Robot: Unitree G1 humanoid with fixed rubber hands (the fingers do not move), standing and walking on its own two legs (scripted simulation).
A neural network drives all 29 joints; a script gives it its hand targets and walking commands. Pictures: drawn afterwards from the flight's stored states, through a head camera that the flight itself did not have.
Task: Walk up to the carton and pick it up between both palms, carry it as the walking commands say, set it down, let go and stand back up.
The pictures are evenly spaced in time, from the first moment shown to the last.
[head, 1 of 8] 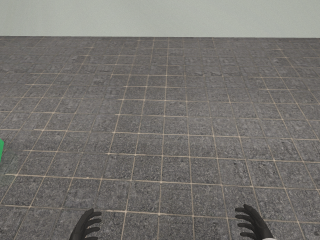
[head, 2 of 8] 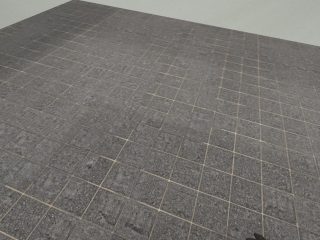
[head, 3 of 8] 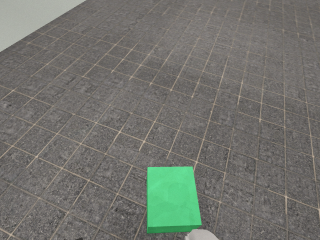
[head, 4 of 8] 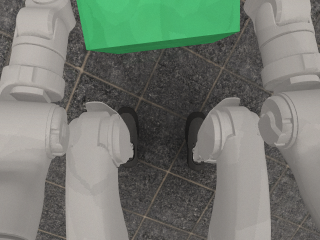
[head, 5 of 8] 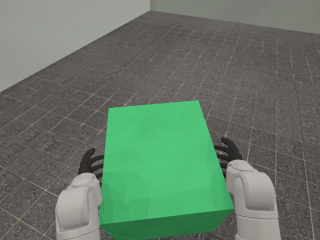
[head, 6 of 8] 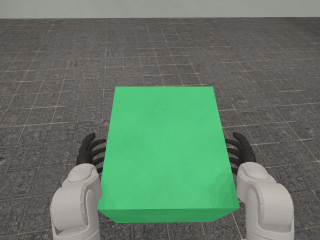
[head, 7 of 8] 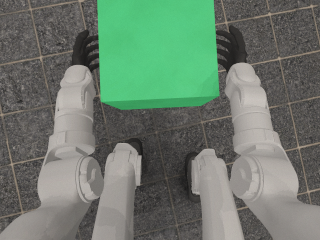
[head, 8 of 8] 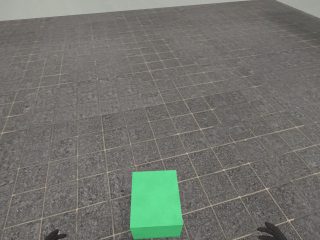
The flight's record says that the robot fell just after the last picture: no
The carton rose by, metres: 0.71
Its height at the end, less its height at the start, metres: +0.00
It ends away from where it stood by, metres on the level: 0.76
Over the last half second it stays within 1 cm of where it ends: yes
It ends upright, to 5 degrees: yes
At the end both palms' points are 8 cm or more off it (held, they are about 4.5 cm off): yes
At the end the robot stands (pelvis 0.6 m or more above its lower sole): yes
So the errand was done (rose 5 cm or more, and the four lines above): yes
